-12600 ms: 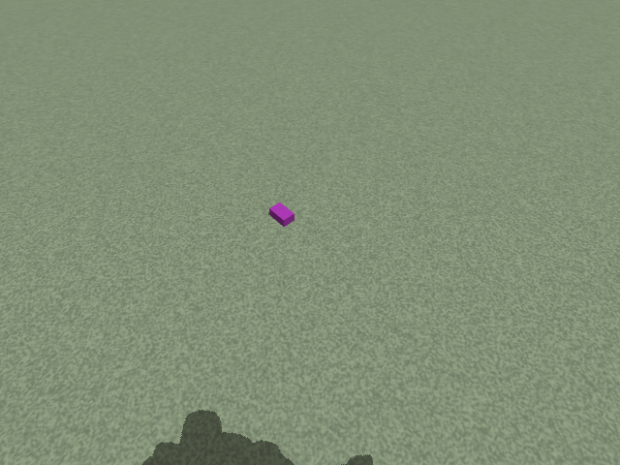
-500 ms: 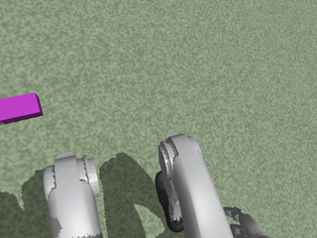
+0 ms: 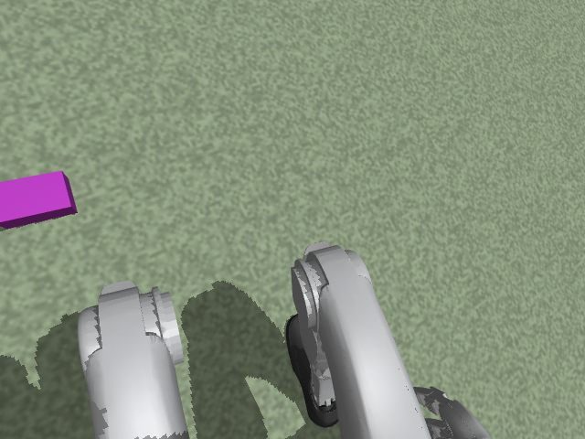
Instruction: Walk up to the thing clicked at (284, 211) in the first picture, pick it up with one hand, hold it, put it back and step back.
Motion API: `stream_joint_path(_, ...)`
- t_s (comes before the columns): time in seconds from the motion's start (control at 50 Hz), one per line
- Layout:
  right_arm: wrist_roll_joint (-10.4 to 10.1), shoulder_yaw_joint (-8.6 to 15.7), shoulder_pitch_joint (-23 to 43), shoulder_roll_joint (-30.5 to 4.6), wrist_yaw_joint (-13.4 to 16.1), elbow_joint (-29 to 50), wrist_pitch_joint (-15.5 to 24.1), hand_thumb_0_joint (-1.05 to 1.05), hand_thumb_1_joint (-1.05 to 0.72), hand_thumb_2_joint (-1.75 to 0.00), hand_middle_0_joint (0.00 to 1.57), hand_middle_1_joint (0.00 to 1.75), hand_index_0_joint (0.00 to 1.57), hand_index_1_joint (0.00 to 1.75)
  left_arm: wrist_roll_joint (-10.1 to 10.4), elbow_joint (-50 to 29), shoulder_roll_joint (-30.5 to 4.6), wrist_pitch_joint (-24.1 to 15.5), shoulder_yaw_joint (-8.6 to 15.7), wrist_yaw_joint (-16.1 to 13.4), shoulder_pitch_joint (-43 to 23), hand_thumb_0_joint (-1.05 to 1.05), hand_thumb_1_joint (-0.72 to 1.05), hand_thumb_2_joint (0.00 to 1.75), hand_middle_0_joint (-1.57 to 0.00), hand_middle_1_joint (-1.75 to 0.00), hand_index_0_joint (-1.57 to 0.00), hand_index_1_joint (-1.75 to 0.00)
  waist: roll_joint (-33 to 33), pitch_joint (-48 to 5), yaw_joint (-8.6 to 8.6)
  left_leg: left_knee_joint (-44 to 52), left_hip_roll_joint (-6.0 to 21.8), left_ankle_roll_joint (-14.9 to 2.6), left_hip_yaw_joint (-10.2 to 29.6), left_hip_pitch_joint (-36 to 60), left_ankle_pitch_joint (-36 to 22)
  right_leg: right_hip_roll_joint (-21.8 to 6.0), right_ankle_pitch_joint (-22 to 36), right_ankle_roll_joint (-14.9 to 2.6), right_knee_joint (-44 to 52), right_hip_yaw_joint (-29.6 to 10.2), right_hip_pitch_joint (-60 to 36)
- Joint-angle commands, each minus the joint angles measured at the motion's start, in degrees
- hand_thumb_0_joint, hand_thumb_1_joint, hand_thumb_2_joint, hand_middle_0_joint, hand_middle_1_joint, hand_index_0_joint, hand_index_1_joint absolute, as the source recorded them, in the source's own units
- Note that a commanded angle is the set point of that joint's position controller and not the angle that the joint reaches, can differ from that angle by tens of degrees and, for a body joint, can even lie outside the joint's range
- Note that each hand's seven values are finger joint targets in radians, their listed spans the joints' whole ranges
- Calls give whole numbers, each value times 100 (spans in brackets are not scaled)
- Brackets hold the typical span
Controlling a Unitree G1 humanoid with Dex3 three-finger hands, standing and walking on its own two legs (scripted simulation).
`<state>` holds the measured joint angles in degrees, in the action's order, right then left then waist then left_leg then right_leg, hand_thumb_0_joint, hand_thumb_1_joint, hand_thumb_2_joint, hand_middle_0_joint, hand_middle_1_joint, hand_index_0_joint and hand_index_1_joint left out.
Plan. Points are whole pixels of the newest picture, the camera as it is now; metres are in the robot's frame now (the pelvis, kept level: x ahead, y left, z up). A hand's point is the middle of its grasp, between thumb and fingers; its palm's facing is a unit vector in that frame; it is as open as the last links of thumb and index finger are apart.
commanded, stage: rise first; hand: left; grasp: from above
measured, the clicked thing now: (34, 199) +0.48 +0.31 -0.30
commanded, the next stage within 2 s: approach in 0.44 s
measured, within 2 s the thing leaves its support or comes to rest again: neither
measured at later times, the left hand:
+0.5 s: hand out of the picture +0.43 +0.35 -0.17, palm faces -0.42 -0.12 -0.90, open 13.2 cm
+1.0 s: hand (24, 167) +0.49 +0.29 -0.18, palm faces -0.39 -0.10 -0.92, open 13.6 cm
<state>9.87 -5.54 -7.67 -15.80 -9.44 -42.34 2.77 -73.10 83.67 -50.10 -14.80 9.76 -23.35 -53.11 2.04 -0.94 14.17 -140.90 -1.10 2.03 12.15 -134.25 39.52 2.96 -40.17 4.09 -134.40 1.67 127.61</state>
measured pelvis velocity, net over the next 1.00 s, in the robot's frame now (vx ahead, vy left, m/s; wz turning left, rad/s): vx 0.00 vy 0.00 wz -0.01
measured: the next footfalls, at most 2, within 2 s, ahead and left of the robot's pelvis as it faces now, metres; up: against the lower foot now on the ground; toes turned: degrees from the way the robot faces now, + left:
none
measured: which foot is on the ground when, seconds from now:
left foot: down 0.00-1.00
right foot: down 0.00-1.00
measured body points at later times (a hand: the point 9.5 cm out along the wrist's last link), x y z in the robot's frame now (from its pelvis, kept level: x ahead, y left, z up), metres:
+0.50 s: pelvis +0.00 +0.00 +0.00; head +0.23 +0.09 +0.37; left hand +0.45 +0.36 -0.12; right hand +0.06 -0.27 -0.09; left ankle +0.07 +0.13 -0.29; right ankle +0.10 -0.15 -0.29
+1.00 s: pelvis +0.00 +0.00 +0.00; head +0.25 +0.08 +0.36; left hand +0.50 +0.29 -0.13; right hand +0.04 -0.28 -0.08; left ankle +0.07 +0.13 -0.29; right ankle +0.10 -0.15 -0.29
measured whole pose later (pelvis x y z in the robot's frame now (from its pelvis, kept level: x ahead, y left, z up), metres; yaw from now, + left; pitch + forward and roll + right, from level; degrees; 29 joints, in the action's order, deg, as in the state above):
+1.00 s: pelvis +0.00 +0.00 +0.00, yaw +0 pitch +33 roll -11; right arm 9.9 -8.0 -9.4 -16.9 -9.0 -40.1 4.3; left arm -75.2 90.5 -47.8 -10.1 7.6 -27.0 -61.8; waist 1.5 0.3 19.4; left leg -140.4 -0.7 2.6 12.5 -135.1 38.9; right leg 3.2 -38.8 3.8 -133.9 2.1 129.3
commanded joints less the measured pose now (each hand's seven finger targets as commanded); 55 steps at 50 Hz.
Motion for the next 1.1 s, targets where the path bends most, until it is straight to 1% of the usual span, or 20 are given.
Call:
stream_joint_path(0.0, -50, 499, -1079, -1607, 46, 54, 19, 0, -90, -90, 20, 30, 20, 30, 89, -815, -1509, 26, 130, -177, -1645, 0, -40, 89, -24, -84, -22, -86, -2317, -3657, 7, 1636, 88, -252, -742, 3312, -1069, 13, 1361, -544, 1106, 916, -1368)
stream_joint_path(0.06, -66, 501, -1094, -1606, 41, 56, 4, 0, -90, -90, 20, 30, 20, 30, 53, -919, -1545, 44, 146, -161, -1770, 0, -41, 90, -24, -84, -22, -86, -2310, -3817, 21, 1651, 83, -244, -719, 3423, -1102, 16, 1390, -555, 1125, 912, -1393)
stream_joint_path(0.08, -86, 500, -1086, -1602, 42, 64, -4, 0, -90, -90, 20, 30, 20, 30, 38, -817, -1570, 65, 178, -161, -1644, 0, -42, 91, -24, -84, -22, -86, -2335, -3816, -58, 1636, 75, -249, -773, 3406, -1127, 17, 1423, -560, 1155, 879, -1452)
stream_joint_path(0.14, -58, 490, -1095, -1584, 29, 54, -2, 0, -90, -90, 20, 30, 20, 30, 72, -739, -1319, 58, -14, -106, -1745, 0, -42, 90, -23, -85, -21, -86, -2176, -3637, 112, 1605, 65, -283, -757, 3194, -1031, 15, 1375, -532, 1175, 891, -1422)
stream_joint_path(0.22, -84, 469, -1071, -1585, 42, 95, 3, 0, -90, -90, 20, 30, 20, 30, 83, -647, -1599, 25, 108, -65, -1724, 0, -40, 88, -25, -84, -23, -86, -2065, -3592, 17, 1577, 57, -302, -790, 3079, -908, 21, 1255, -545, 1252, 847, -1470)
stream_joint_path(0.26, -50, 443, -1089, -1577, 43, 87, -12, 0, -90, -90, 20, 30, 20, 30, 63, -607, -1408, -9, 18, -62, -1696, 0, -41, 90, -23, -85, -22, -86, -1941, -3613, 75, 1574, 53, -308, -778, 3058, -901, 29, 1243, -531, 1267, 881, -1517)
stream_joint_path(0.3, -56, 433, -1076, -1575, 48, 90, -8, 0, -90, -90, 20, 30, 20, 30, 50, -613, -1482, -42, -14, -50, -1819, 0, -40, 89, -24, -85, -22, -87, -1992, -3537, 101, 1572, 55, -308, -782, 3020, -819, 37, 1172, -543, 1263, 873, -1468)
stream_joint_path(0.36, -50, 398, -1082, -1593, 65, 116, 6, 0, -90, -90, 20, 30, 20, 30, 37, -575, -1632, -95, 44, -80, -1864, 0, -40, 89, -24, -84, -23, -86, -2028, -3433, 114, 1563, 45, -311, -780, 2945, -760, 21, 1113, -539, 1247, 883, -1444)
stream_joint_path(0.48, -23, 417, -1093, -1611, 71, 100, 12, 0, -90, -90, 20, 30, 20, 30, 44, -893, -1796, -119, 265, -195, -1825, 0, -39, 88, -24, -85, -23, -86, -2263, -3915, -17, 1587, 52, -275, -797, 3336, -1065, 18, 1373, -537, 1177, 889, -1566)
stream_joint_path(0.52, -41, 447, -1095, -1606, 67, 102, 1, 0, -90, -90, 20, 30, 20, 30, 20, -855, -1668, -77, 182, -196, -1813, 0, -49, 98, -23, -80, -18, -86, -2404, -3855, 39, 1617, 60, -254, -795, 3385, -1061, 7, 1369, -548, 1132, 898, -1442)
stream_joint_path(0.58, -72, 502, -1104, -1575, 87, 85, 4, 0, -89, -89, 20, 30, 20, 30, 39, -1019, -1506, -14, 51, -206, -1987, 0, -45, 92, -18, -90, -17, -91, -2327, -3888, 69, 1608, 66, -271, -841, 3259, -889, 17, 1281, -573, 1257, 843, -1416)
stream_joint_path(0.68, -66, 461, -1341, -1564, 103, -31, 76, 0, -90, -89, 20, 30, 20, 30, 61, -702, -816, 87, -517, -167, -2406, 0, -47, 94, -16, -93, -16, -94, -2056, -3510, 463, 1550, 92, -306, -795, 3054, -782, 39, 1268, -549, 1382, 894, -1308)
stream_joint_path(0.74, -51, 406, -1366, -1606, 125, -29, 125, 0, -90, -89, 20, 30, 20, 30, 97, -411, -725, 131, -658, -212, -2727, 0, -47, 94, -17, -94, -16, -95, -1865, -3317, 596, 1524, 101, -321, -747, 2832, -600, 52, 1095, -545, 1424, 922, -1216)
stream_joint_path(0.8, -34, 297, -1375, -1640, 143, 9, 157, 0, -90, -89, 20, 30, 20, 30, -33, 114, -929, 271, -561, -340, -2600, 0, -48, 96, -17, -94, -16, -95, -1992, -3317, 496, 1515, 93, -286, -760, 3005, -859, 43, 1316, -553, 1302, 937, -1304)
stream_joint_path(0.82, -13, 286, -1372, -1674, 148, 35, 151, 0, -89, -89, 20, 30, 20, 30, -52, -87, -1140, 284, -399, -416, -2831, 0, -47, 94, -17, -94, -16, -95, -2189, -3500, 471, 1573, 89, -263, -742, 3088, -923, 29, 1335, -553, 1235, 962, -1328)
stream_joint_path(0.88, 10, 210, -1287, -1648, 105, 134, 183, 0, -90, -90, 20, 30, 20, 30, -188, 340, -1146, 493, -335, -535, -2504, 0, -48, 95, -18, -92, -16, -93, -2362, -3461, 453, 1584, 80, -245, -773, 3239, -1033, 43, 1435, -576, 1160, 974, -1319)
stream_joint_path(0.94, -31, 174, -1205, -1685, 72, 295, 201, 0, -90, -90, 20, 30, 20, 30, -140, -108, -1686, 643, 50, -634, -2477, 0, -46, 93, -19, -90, -17, -92, -2526, -3975, 212, 1510, 63, -288, -875, 3257, -1294, 33, 1696, -574, 1141, 867, -1689)
stream_joint_path(0.98, -73, 184, -1101, -1685, 55, 364, 185, 0, -90, -90, 20, 30, 20, 30, -35, -332, -1788, 752, 202, -659, -2227, 0, -46, 96, -21, -87, -19, -89, -2573, -4272, 45, 1524, 71, -303, -925, 3303, -1368, 47, 1778, -574, 1146, 814, -1876)
stream_joint_path(1.04, -114, 230, -1106, -1667, 23, 345, 168, 0, -90, -89, 20, 30, 20, 30, 107, -449, -1703, 873, 177, -587, -2124, 0, -45, 94, -20, -86, -18, -88, -2444, -4212, 125, 1477, 92, -342, -941, 3067, -1338, 62, 1781, -555, 1167, 790, -1924)
stream_joint_path(1.08, -115, 194, -1129, -1579, 11, 277, 152, 0, -89, -89, 20, 30, 20, 30, 247, -293, -1391, 925, -92, -427, -2092, 0, -47, 93, -19, -87, -17, -88, -2032, -3794, 309, 1361, 107, -416, -949, 2588, -1096, 95, 1653, -497, 1307, 746, -1971)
